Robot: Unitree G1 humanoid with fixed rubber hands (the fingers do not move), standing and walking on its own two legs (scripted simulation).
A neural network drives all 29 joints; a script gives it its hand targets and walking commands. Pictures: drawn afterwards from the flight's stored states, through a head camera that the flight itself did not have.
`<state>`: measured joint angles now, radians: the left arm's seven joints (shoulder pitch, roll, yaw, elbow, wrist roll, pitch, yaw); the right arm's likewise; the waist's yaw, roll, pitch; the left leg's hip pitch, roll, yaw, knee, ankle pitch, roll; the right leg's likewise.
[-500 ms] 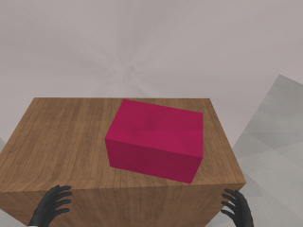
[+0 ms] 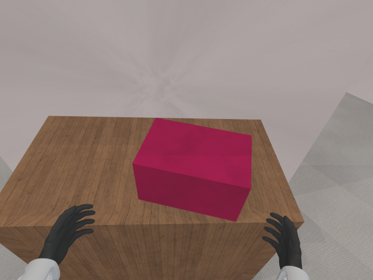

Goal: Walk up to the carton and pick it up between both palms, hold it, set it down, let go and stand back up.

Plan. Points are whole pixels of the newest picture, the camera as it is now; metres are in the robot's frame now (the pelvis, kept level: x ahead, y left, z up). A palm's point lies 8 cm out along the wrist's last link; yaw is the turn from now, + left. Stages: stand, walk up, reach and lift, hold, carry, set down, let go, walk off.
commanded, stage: reach and lift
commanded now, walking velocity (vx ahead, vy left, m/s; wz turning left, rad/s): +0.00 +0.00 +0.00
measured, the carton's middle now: (194, 167) +0.43 -0.01 -0.04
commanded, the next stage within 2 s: none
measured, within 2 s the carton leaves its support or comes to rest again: neither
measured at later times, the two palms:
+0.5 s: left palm (72, 194) +0.28 +0.26 +0.04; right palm (295, 220) +0.25 -0.22 +0.02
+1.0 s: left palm (87, 155) +0.36 +0.24 +0.07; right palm (294, 188) +0.31 -0.23 +0.06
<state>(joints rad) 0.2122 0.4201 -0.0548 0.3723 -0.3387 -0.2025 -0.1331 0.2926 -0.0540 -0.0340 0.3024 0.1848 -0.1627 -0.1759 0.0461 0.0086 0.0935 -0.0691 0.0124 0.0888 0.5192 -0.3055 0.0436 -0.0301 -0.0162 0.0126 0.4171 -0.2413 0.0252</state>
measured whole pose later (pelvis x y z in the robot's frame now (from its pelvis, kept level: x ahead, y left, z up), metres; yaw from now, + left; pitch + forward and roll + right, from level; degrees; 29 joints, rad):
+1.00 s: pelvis +0.02 -0.02 +0.01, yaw +0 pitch -3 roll -2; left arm -0.37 0.45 0.09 0.54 -0.29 0.13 -0.16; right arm -0.16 -0.18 0.02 0.32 0.33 0.04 -0.24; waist -0.03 -0.02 0.09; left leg -0.12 0.03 0.08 0.44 -0.27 0.02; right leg -0.08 0.00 0.01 0.33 -0.20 0.02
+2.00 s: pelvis -0.01 -0.01 -0.02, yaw +2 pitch +15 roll -3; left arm -0.92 0.48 -0.20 1.41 -0.42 -0.27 -0.11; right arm -0.73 -0.19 0.08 1.12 0.38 -0.19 -0.16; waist -0.14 0.02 -0.14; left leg -0.66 0.03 0.02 0.70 -0.31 0.03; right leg -0.59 -0.01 -0.05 0.59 -0.26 0.03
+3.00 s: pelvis -0.03 -0.01 -0.05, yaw +1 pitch +22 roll -4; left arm -0.96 0.31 -0.09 1.41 -0.28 -0.33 -0.04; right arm -0.85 -0.11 -0.10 1.22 0.24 -0.29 -0.22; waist -0.11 0.04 -0.20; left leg -0.93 0.03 0.02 0.91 -0.36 0.04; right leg -0.87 -0.01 -0.05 0.80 -0.31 0.04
